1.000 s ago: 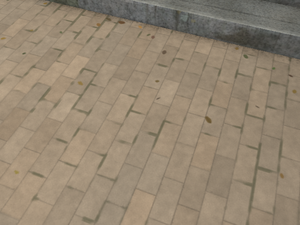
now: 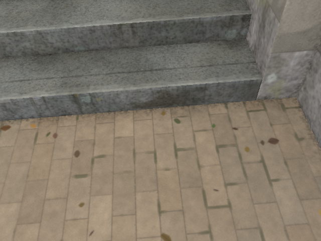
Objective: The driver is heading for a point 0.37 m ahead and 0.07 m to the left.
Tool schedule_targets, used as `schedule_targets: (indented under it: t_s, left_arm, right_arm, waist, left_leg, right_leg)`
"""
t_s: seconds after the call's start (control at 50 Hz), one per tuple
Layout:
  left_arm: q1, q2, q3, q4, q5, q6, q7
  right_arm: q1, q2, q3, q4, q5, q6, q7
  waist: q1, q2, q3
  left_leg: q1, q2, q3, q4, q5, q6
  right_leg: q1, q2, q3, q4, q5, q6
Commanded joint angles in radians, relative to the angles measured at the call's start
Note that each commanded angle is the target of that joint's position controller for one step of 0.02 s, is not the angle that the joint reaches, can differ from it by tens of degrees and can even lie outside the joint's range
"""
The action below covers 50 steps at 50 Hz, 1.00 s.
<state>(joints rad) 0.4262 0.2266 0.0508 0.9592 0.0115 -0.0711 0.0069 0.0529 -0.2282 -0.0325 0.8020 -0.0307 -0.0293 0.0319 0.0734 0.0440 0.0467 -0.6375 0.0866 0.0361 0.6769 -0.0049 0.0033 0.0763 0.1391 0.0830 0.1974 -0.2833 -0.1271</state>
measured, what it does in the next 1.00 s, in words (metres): walks ahead: left foot, then right foot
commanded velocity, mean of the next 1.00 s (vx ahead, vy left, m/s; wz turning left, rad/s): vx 0.22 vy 0.00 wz -0.05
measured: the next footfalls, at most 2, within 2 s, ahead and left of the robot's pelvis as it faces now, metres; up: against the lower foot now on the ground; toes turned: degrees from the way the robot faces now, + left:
left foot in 0.10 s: +0.25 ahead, +0.11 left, +0.00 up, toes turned +2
right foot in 0.58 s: +0.40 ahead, -0.07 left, +0.00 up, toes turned -2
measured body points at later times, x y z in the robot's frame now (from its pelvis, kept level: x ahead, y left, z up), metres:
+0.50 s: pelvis +0.24 +0.03 +0.01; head +0.27 +0.04 +0.46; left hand +0.37 +0.26 -0.13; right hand +0.23 -0.21 -0.14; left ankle +0.21 +0.11 -0.74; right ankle +0.36 -0.09 -0.70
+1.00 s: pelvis +0.31 +0.02 +0.00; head +0.31 +0.02 +0.45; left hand +0.34 +0.26 -0.15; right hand +0.29 -0.21 -0.15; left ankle +0.28 +0.14 -0.74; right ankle +0.36 -0.07 -0.74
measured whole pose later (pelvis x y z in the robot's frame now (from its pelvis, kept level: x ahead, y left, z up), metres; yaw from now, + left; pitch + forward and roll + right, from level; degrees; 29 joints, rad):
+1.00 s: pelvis +0.31 +0.02 +0.00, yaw +0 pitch -2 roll +0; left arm 0.24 0.18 0.01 1.07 0.01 -0.01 0.03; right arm 0.32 -0.16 0.01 1.11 -0.01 -0.01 -0.04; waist 0.00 0.00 0.02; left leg -0.11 0.00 0.01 0.41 -0.27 0.00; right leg -0.23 0.03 -0.05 0.38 -0.13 -0.05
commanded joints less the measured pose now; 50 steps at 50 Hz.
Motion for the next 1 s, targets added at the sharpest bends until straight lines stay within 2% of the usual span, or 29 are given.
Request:
schedule_targets:
  t_s: [0.02, 0.06, 0.08, 0.1, 0.12, 0.14, 0.16, 0.18, 0.2, 0.22, 0.26, 0.3, 0.34, 0.38, 0.44, 0.52, 0.56, 0.58, 0.6, 0.62, 0.64, 0.66, 0.7, 0.74, 0.78, 0.84, 0.86, 0.9, 1.0]
  left_arm:
    - [0.079, 0.148, 0.023, -0.010, 0.010, -0.009, 0.014]
    - [0.030, 0.169, 0.025, -0.015, 0.014, -0.015, 0.019]
    - [0.016, 0.179, 0.027, -0.013, 0.019, -0.016, 0.017]
    - [-0.002, 0.180, 0.026, -0.015, 0.015, -0.017, 0.013]
    - [0.015, 0.135, 0.013, -0.042, 0.007, -0.021, 0.008]
    - [0.165, 0.052, 0.002, -0.035, -0.033, -0.016, -0.001]
    - [0.095, 0.144, 0.017, -0.029, 0.004, -0.012, 0.004]
    - [0.005, 0.140, 0.019, -0.052, 0.006, -0.013, -0.002]
    - [-0.043, 0.120, 0.013, -0.064, 0.008, -0.014, -0.007]
    - [-0.056, 0.105, 0.012, -0.066, 0.014, -0.006, -0.011]
    - [-0.015, 0.072, 0.005, -0.053, 0.024, 0.017, -0.016]
    - [-0.011, 0.056, 0.002, -0.049, 0.025, 0.027, -0.017]
    - [-0.056, 0.049, -0.003, -0.059, 0.022, 0.033, -0.017]
    - [-0.128, 0.036, -0.013, -0.074, 0.017, 0.036, -0.017]
    - [-0.206, 0.026, -0.025, -0.082, 0.009, 0.039, -0.009]
    - [-0.223, 0.042, -0.025, -0.067, 0.009, 0.033, 0.010]
    - [-0.166, 0.037, -0.025, -0.036, 0.013, 0.020, 0.019]
    - [-0.121, 0.070, -0.018, -0.018, 0.020, 0.006, 0.024]
    - [-0.062, 0.135, -0.007, -0.008, 0.025, -0.004, 0.027]
    - [-0.071, 0.115, -0.012, 0.001, 0.004, 0.009, 0.027]
    - [-0.080, 0.066, -0.025, -0.006, -0.004, 0.018, 0.022]
    - [-0.118, 0.058, -0.031, -0.007, 0.002, 0.022, 0.023]
    - [-0.172, 0.057, -0.037, -0.006, 0.011, 0.032, 0.037]
    - [-0.222, 0.058, -0.038, -0.002, 0.005, 0.039, 0.041]
    - [-0.238, 0.060, -0.036, 0.009, -0.005, 0.045, 0.038]
    - [-0.204, 0.064, -0.026, 0.035, -0.015, 0.060, 0.030]
    - [-0.195, 0.055, -0.022, 0.041, -0.017, 0.067, 0.027]
    - [-0.164, 0.039, -0.022, 0.067, -0.006, 0.065, 0.025]
    - [-0.142, 0.026, -0.025, 0.106, -0.005, 0.055, 0.022]
  right_arm:
    - [-0.144, -0.075, -0.008, -0.112, 0.006, -0.027, 0.001]
    - [-0.022, -0.103, -0.020, -0.080, 0.009, -0.034, -0.009]
    - [0.097, -0.126, -0.032, -0.043, 0.011, -0.039, -0.020]
    - [0.259, -0.144, -0.042, 0.006, 0.005, -0.048, -0.033]
    - [0.421, -0.214, -0.060, 0.032, -0.019, -0.052, -0.048]
    - [0.431, -0.294, -0.083, 0.042, -0.031, -0.047, -0.037]
    - [0.342, -0.206, -0.067, 0.034, 0.007, -0.035, -0.023]
    - [0.238, -0.145, -0.051, 0.016, 0.017, -0.035, -0.020]
    - [0.202, -0.104, -0.040, 0.019, 0.010, -0.041, -0.017]
    - [0.200, -0.086, -0.031, 0.031, 0.011, -0.049, -0.021]
    - [0.235, -0.064, -0.018, 0.068, 0.017, -0.068, -0.023]
    - [0.272, -0.084, -0.018, 0.096, 0.021, -0.083, -0.021]
    - [0.278, -0.100, -0.017, 0.108, 0.019, -0.080, -0.023]
    - [0.278, -0.093, -0.009, 0.117, 0.019, -0.068, -0.026]
    - [0.321, -0.096, -0.005, 0.141, 0.019, -0.057, -0.032]
    - [0.337, -0.088, -0.001, 0.168, 0.016, -0.040, -0.042]
    - [0.313, -0.081, 0.001, 0.175, 0.024, -0.033, -0.050]
    - [0.338, -0.075, 0.003, 0.179, 0.022, -0.034, -0.051]
    - [0.400, -0.054, 0.009, 0.173, 0.018, -0.036, -0.055]
    - [0.520, 0.020, 0.022, 0.221, 0.042, -0.013, -0.058]
    - [0.468, -0.032, 0.011, 0.229, 0.035, 0.009, -0.068]
    - [0.394, -0.043, 0.004, 0.213, 0.026, 0.020, -0.067]
    - [0.329, -0.022, 0.006, 0.211, 0.018, 0.041, -0.060]
    - [0.364, 0.013, 0.017, 0.242, 0.017, 0.050, -0.060]
    - [0.388, 0.019, 0.022, 0.273, 0.016, 0.053, -0.065]
    - [0.339, -0.019, 0.026, 0.264, 0.001, 0.046, -0.068]
    - [0.328, -0.033, 0.024, 0.273, 0.010, 0.041, -0.067]
    - [0.321, -0.009, 0.030, 0.284, 0.016, 0.027, -0.066]
    - [0.319, -0.010, 0.032, 0.292, 0.020, 0.010, -0.074]
  waist:
    - [0.008, -0.120, 0.036]
    - [-0.061, -0.134, -0.005]
    - [-0.112, -0.132, -0.064]
    - [-0.191, -0.101, -0.145]
    - [-0.234, 0.000, -0.271]
    - [-0.151, 0.247, -0.359]
    - [-0.133, 0.064, -0.259]
    - [-0.105, 0.005, -0.110]
    - [-0.092, -0.040, -0.049]
    - [-0.073, -0.026, -0.012]
    - [-0.039, 0.009, -0.026]
    - [-0.024, 0.016, -0.046]
    - [-0.022, 0.035, -0.051]
    - [-0.034, 0.053, -0.046]
    - [-0.071, 0.064, -0.063]
    - [-0.084, 0.060, -0.049]
    - [-0.050, 0.028, -0.038]
    - [-0.042, -0.031, -0.063]
    - [-0.070, -0.124, -0.134]
    - [-0.093, -0.248, -0.212]
    - [-0.062, -0.208, -0.184]
    - [-0.064, -0.186, -0.120]
    - [-0.086, -0.156, -0.076]
    - [-0.121, -0.151, -0.077]
    - [-0.134, -0.131, -0.078]
    - [-0.096, -0.110, 0.004]
    - [-0.080, -0.048, 0.069]
    - [-0.069, 0.001, 0.056]
    - [-0.061, -0.019, 0.011]
  left_leg:
    - [0.001, -0.048, 0.029, -0.091, -0.022, 0.042]
    - [0.175, -0.099, 0.036, -0.134, -0.107, 0.082]
    - [0.299, -0.130, 0.040, -0.156, -0.143, 0.102]
    - [0.504, -0.112, 0.023, -0.219, -0.095, 0.128]
    - [0.750, 0.097, -0.202, -0.216, -0.188, 0.175]
    - [0.961, 0.346, -0.704, -0.324, -0.210, 0.336]
    - [0.853, 0.298, -0.747, -0.401, -0.333, 0.306]
    - [0.697, 0.268, -0.568, -0.423, -0.341, 0.282]
    - [0.599, 0.220, -0.462, -0.455, -0.247, 0.258]
    - [0.535, 0.184, -0.368, -0.464, -0.064, 0.236]
    - [0.473, 0.149, -0.232, -0.456, 0.330, 0.218]
    - [0.477, 0.130, -0.142, -0.438, 0.585, 0.220]
    - [0.483, 0.100, -0.078, -0.434, 0.659, 0.208]
    - [0.475, 0.064, -0.027, -0.428, 0.667, 0.184]
    - [0.508, 0.064, -0.014, -0.406, 0.653, 0.168]
    - [0.553, 0.104, -0.060, -0.338, 0.559, 0.170]
    - [0.540, 0.096, -0.079, -0.258, 0.445, 0.141]
    - [0.505, 0.062, -0.077, -0.195, 0.308, 0.103]
    - [0.431, 0.011, -0.045, -0.108, -0.027, 0.075]
    - [0.419, -0.082, -0.003, -0.023, -0.459, 0.055]
    - [0.391, -0.099, -0.022, 0.030, -0.597, 0.051]
    - [0.359, -0.103, -0.039, 0.055, -0.617, 0.046]
    - [0.382, -0.084, -0.056, 0.039, -0.548, 0.029]
    - [0.463, -0.079, -0.045, -0.050, -0.444, 0.011]
    - [0.534, -0.088, -0.019, -0.175, -0.309, 0.003]
    - [0.521, -0.015, -0.097, -0.319, -0.246, 0.014]
    - [0.402, -0.016, -0.103, -0.320, -0.309, 0.023]
    - [0.363, -0.004, -0.116, -0.360, -0.291, 0.026]
    - [0.397, 0.010, -0.129, -0.382, -0.231, 0.039]
  right_leg:
    - [0.048, -0.301, 0.107, 0.036, 0.730, -0.060]
    - [0.042, -0.307, 0.085, 0.134, 0.962, -0.037]
    - [0.045, -0.295, 0.073, 0.261, 1.054, -0.027]
    - [-0.027, -0.261, 0.042, 0.452, 0.981, -0.015]
    - [-0.207, -0.202, 0.007, 0.735, 0.645, -0.005]
    - [-0.550, 0.004, -0.052, 1.092, -0.187, 0.040]
    - [-0.641, -0.056, 0.039, 1.150, -0.184, 0.017]
    - [-0.662, -0.105, 0.031, 1.114, -0.090, 0.019]
    - [-0.646, -0.139, 0.018, 1.065, -0.041, 0.021]
    - [-0.618, -0.159, 0.005, 1.024, -0.028, 0.031]
    - [-0.530, -0.165, -0.020, 0.971, -0.034, 0.063]
    - [-0.528, -0.156, -0.046, 0.922, -0.018, 0.087]
    - [-0.549, -0.161, -0.076, 0.829, 0.037, 0.103]
    - [-0.532, -0.165, -0.107, 0.691, 0.101, 0.114]
    - [-0.481, -0.156, -0.134, 0.544, 0.181, 0.114]
    - [-0.426, -0.147, -0.123, 0.420, 0.148, 0.089]
    - [-0.318, -0.146, -0.115, 0.247, 0.224, 0.066]
    - [-0.205, -0.205, -0.049, 0.175, 0.448, 0.056]
    - [-0.059, -0.364, 0.080, 0.245, 0.869, 0.019]
    - [-0.046, -0.489, 0.194, 0.247, 1.000, -0.135]
    - [-0.099, -0.498, 0.249, 0.193, 0.849, -0.178]
    - [-0.159, -0.469, 0.238, 0.145, 0.696, -0.170]
    - [-0.253, -0.417, 0.182, 0.073, 0.474, -0.116]
    - [-0.310, -0.353, 0.109, 0.050, 0.341, -0.052]
    - [-0.340, -0.310, 0.064, 0.056, 0.194, -0.013]
    - [-0.411, -0.258, 0.067, 0.022, -0.144, 0.067]
    - [-0.373, -0.229, 0.036, 0.023, -0.097, 0.072]
    - [-0.274, -0.228, 0.022, 0.086, 0.037, 0.064]
    - [-0.216, -0.224, 0.003, 0.128, 0.168, 0.063]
